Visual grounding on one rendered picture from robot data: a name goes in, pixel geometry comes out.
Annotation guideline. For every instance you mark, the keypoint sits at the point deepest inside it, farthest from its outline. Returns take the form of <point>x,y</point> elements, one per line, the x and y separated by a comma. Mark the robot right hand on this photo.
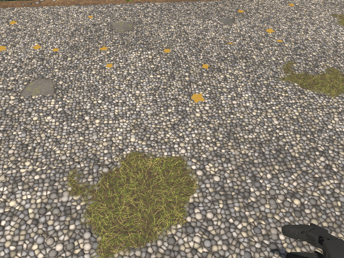
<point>317,236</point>

